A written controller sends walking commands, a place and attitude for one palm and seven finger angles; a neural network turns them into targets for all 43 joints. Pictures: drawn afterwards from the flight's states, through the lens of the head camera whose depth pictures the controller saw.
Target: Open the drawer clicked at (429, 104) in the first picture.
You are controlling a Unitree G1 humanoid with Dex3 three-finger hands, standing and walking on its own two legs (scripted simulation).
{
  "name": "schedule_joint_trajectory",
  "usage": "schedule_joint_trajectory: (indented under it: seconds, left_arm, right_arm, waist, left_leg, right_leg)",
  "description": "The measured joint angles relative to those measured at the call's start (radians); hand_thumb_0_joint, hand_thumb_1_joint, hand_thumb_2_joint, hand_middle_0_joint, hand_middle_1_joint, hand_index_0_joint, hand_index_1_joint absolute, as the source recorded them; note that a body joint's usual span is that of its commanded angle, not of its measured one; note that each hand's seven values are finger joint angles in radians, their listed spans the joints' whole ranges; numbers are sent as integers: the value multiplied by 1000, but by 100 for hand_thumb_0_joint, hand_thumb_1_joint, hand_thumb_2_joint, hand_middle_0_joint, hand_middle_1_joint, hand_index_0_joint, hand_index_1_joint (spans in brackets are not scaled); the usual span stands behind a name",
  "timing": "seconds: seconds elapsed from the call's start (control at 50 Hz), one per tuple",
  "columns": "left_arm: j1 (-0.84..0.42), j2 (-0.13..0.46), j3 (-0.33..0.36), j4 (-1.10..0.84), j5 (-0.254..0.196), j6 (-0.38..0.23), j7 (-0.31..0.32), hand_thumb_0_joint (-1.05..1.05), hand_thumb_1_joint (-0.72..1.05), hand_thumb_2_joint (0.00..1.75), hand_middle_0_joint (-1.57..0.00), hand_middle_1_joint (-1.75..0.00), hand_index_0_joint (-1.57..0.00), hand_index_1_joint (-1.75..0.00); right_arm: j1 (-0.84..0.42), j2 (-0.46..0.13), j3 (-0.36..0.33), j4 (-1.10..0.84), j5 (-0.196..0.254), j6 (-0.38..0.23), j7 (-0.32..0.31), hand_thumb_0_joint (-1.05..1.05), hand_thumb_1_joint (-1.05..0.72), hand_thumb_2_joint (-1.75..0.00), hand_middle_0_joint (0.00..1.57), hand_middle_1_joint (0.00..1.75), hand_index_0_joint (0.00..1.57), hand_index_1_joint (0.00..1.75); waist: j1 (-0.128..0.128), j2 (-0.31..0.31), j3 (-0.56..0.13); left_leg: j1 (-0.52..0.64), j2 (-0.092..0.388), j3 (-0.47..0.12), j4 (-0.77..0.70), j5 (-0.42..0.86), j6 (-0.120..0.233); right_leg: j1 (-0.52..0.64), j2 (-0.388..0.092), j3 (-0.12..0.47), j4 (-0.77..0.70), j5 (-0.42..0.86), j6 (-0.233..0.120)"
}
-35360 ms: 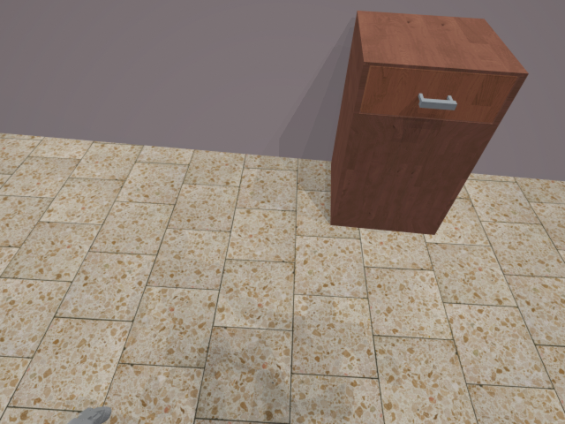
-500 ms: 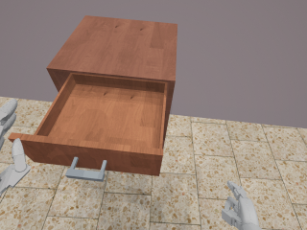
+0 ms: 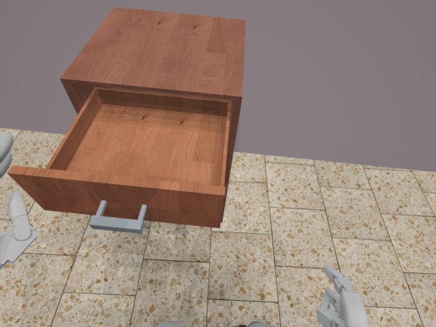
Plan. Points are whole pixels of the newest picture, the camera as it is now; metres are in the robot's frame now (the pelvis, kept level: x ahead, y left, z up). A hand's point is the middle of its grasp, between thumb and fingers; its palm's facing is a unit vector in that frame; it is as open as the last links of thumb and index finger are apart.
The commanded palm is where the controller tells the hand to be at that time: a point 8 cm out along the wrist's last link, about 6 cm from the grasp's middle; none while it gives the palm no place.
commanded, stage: step back with the hand held close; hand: left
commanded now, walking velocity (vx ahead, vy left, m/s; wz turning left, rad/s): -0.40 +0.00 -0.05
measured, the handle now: (120, 215) +0.34 +0.23 -0.07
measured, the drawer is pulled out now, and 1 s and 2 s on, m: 0.30 0.30 0.30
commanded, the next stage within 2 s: stop stepping back and stand still in 0.50 s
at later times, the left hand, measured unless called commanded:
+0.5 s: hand (43, 301) +0.13 +0.19 +0.18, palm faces +0.25 -0.86 -0.45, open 7.4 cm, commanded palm +0.06 +0.24 +0.19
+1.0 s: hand out of the picture +0.01 +0.20 +0.18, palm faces +0.39 -0.83 -0.41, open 7.4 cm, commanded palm -0.04 +0.24 +0.19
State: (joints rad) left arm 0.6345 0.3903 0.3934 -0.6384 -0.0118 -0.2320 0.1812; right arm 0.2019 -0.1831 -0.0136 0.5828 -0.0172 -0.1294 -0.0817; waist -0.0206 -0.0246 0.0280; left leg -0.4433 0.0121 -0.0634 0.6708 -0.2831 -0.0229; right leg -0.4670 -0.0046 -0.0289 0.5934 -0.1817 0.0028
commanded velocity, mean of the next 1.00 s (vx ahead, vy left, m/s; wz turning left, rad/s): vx -0.14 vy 0.01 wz -0.01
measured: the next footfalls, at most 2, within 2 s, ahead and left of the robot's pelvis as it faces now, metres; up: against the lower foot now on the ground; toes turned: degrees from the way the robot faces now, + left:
right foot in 0.40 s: -0.13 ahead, -0.15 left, +0.00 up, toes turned +2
left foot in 0.66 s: -0.14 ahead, +0.07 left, +0.00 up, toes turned +3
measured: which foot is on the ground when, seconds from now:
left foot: down 0.00-0.42, up 0.44-0.64, down 0.66-1.00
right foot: down 0.00-0.14, up 0.16-0.38, down 0.40-1.00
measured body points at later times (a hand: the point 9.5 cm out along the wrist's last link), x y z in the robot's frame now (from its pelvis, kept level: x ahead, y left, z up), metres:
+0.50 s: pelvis -0.09 -0.03 +0.01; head -0.04 -0.02 +0.46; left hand +0.11 +0.23 +0.21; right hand +0.11 -0.25 -0.06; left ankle -0.03 +0.11 -0.69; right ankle -0.11 -0.13 -0.72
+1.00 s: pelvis -0.18 -0.04 +0.01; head -0.18 -0.02 +0.46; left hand -0.02 +0.24 +0.20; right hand -0.03 -0.27 -0.07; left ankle -0.18 +0.07 -0.70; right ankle -0.12 -0.14 -0.72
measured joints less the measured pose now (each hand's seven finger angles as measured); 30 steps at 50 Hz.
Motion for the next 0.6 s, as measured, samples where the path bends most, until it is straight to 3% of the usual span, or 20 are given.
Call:
schedule_joint_trajectory:
  seconds: [0.1,0.14,0.22,0.26,0.32,0.4,0.44,0.46,0.5,0.54,0.6]
  left_arm:
    - [-14,-13,-30,-15,-7,-7,-15,2,88,90,-21,-30,-21,-30]
    - [-15,-8,-25,-18,-6,-6,-16,2,88,90,-21,-30,-21,-30]
    - [-11,-1,-3,-1,-3,1,-1,2,88,90,-21,-30,-21,-30]
    - [-3,-7,-1,-1,-12,8,0,2,88,90,-21,-30,-21,-30]
    - [0,-21,-17,-10,-27,20,-11,2,89,90,-21,-30,-21,-30]
    - [-40,3,-20,-12,-39,19,-40,2,89,90,-20,-30,-21,-30]
    - [-79,-1,-32,5,-38,7,-61,2,89,90,-20,-30,-21,-30]
    - [-85,1,-39,6,-37,5,-68,2,89,90,-21,-30,-21,-30]
    - [-67,9,-47,7,-34,0,-74,2,89,90,-21,-30,-21,-30]
    - [-24,5,-41,12,-26,-6,-69,2,88,90,-21,-30,-21,-30]
    - [18,-3,-28,24,-10,-4,-54,2,88,90,-21,-30,-21,-30]
  right_arm:
    - [-17,-15,-7,37,11,18,13,1,-90,-90,20,30,20,30]
    - [-21,-16,-5,39,10,32,9,1,-90,-90,20,30,20,30]
    - [-22,15,-6,32,-12,4,-3,1,-90,-90,20,30,20,30]
    - [-21,32,-2,35,-10,-18,7,1,-90,-90,20,30,20,30]
    - [-34,41,16,39,-2,-41,29,1,-90,-90,20,30,20,30]
    - [-76,43,46,33,4,-48,43,1,-90,-90,20,30,20,30]
    - [-105,25,47,33,13,-37,48,1,-90,-90,20,30,20,30]
    - [-107,21,43,33,24,-29,52,1,-90,-90,20,30,20,30]
    - [-96,18,31,41,36,-7,49,1,-90,-89,20,30,20,30]
    - [-80,15,26,41,32,22,34,1,-90,-89,20,30,20,30]
    - [-62,5,26,28,26,50,5,1,-90,-90,20,30,20,30]
  waist:
    - [3,-8,-4]
    - [4,-19,-4]
    - [1,-6,-16]
    - [13,-1,-21]
    - [38,5,-25]
    - [53,-3,-12]
    - [49,43,17]
    - [45,45,21]
    - [38,11,4]
    - [20,-25,-20]
    - [-4,-60,-38]
  left_leg:
    - [5,-18,21,27,-99,19]
    - [22,-21,31,-31,29,29]
    - [14,3,18,-58,53,27]
    - [22,21,19,-92,71,20]
    - [30,45,40,-128,101,9]
    - [-11,61,60,-112,123,-13]
    - [-35,95,33,-89,126,-9]
    - [-52,85,20,-36,62,-5]
    - [-98,19,13,186,-91,-4]
    - [-105,-25,46,328,-172,-10]
    - [-19,-38,92,202,-201,-8]
  right_leg:
    - [-1,-14,4,-17,23,2]
    - [-2,-21,8,-18,22,10]
    - [-39,35,36,224,-236,8]
    - [-8,50,25,269,-273,11]
    - [82,43,7,189,-252,12]
    - [218,19,11,-46,-165,9]
    - [223,61,-11,-82,-155,-13]
    - [215,63,-15,-83,-133,-25]
    - [193,36,-6,-86,-107,-36]
    - [184,8,6,-113,-83,-36]
    - [170,-14,10,-147,-46,-32]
